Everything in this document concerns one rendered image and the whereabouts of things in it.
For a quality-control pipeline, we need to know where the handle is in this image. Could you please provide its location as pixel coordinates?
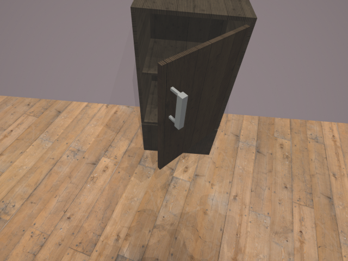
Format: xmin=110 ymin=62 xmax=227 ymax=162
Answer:
xmin=169 ymin=87 xmax=188 ymax=130

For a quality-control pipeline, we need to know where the cupboard door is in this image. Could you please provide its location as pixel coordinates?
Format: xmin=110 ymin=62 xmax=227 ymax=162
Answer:
xmin=158 ymin=25 xmax=250 ymax=169

